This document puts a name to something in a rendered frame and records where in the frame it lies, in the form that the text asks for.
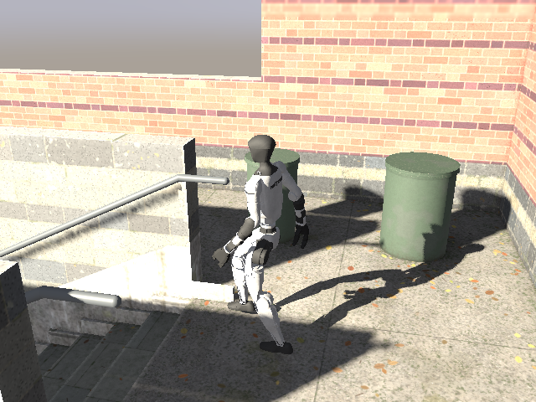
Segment stairs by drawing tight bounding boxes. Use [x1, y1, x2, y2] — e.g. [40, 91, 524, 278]
[38, 311, 180, 402]

